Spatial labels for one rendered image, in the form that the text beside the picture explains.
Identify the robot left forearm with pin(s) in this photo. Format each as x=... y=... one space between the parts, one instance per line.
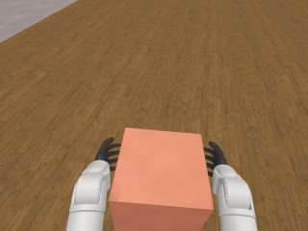
x=88 y=201

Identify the robot right forearm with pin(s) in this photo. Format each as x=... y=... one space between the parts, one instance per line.
x=235 y=204

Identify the left robot hand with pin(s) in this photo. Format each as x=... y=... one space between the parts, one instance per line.
x=103 y=153

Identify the carton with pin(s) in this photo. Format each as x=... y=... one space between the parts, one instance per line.
x=161 y=182

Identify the right robot hand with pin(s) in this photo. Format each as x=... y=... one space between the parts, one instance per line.
x=218 y=158

